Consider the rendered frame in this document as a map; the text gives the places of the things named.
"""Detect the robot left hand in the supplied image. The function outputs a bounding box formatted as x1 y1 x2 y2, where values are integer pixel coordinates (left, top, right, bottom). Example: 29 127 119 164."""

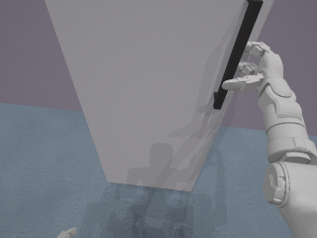
57 227 77 238

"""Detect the handle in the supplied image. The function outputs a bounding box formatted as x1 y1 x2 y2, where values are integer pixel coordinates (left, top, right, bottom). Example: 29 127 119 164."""
213 0 264 110

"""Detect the right robot forearm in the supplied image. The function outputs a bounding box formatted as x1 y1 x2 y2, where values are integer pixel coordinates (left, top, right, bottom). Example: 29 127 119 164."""
258 77 317 166

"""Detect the fridge door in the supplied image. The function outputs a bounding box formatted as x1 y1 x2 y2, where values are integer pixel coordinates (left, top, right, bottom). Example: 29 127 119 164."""
45 0 273 192

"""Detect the robot right upper arm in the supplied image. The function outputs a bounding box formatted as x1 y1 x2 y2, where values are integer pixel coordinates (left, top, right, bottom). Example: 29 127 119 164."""
263 161 317 238

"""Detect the robot right hand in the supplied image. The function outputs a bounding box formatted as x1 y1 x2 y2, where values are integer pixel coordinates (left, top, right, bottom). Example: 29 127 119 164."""
222 42 283 93

